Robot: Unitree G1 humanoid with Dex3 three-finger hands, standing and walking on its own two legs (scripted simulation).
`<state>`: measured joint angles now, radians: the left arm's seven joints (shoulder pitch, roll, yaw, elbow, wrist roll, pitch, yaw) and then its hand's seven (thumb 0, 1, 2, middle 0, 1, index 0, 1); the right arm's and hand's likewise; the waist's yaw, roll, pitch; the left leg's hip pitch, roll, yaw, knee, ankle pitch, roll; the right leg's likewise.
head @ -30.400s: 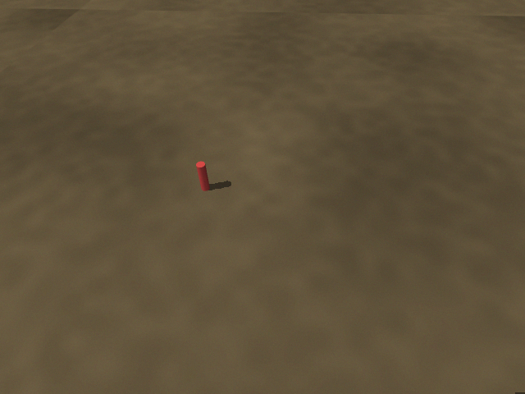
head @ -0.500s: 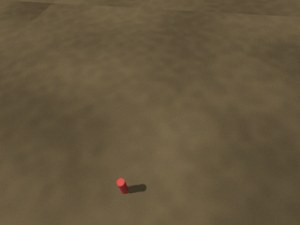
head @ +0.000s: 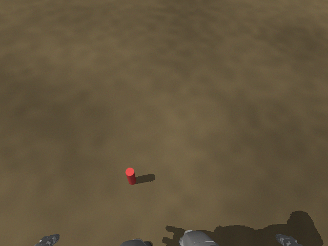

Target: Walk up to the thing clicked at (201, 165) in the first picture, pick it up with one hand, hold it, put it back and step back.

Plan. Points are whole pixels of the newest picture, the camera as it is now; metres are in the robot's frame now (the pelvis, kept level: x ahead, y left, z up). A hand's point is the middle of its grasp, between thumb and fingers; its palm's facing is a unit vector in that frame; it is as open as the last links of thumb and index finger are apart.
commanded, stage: step back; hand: left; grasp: from the side
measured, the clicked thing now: (131, 176) +0.49 +0.16 -0.68
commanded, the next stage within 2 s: none
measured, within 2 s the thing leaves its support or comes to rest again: neither
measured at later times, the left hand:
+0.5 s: hand out of the picture +0.00 +0.24 -0.15, palm faces +0.02 -0.93 -0.37, open 7.4 cm
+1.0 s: hand out of the picture -0.21 +0.20 -0.15, palm faces -0.03 -0.91 -0.41, open 7.4 cm
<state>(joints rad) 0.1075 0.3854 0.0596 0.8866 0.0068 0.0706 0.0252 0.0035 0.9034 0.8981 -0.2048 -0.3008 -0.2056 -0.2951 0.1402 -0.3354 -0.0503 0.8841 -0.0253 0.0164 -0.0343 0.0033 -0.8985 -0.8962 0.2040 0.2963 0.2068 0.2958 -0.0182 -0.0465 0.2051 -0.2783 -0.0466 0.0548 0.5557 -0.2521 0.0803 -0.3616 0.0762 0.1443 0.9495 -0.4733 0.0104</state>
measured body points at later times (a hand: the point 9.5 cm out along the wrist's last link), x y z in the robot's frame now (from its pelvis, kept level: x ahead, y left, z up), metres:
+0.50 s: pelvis -0.13 -0.02 -0.01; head -0.07 -0.01 +0.43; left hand +0.00 +0.29 -0.12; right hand -0.03 -0.34 -0.12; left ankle -0.15 +0.10 -0.73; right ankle -0.06 -0.13 -0.73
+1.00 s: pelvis -0.29 -0.07 -0.01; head -0.24 -0.08 +0.43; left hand -0.21 +0.25 -0.12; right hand -0.17 -0.39 -0.13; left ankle -0.21 +0.09 -0.69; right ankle -0.29 -0.19 -0.73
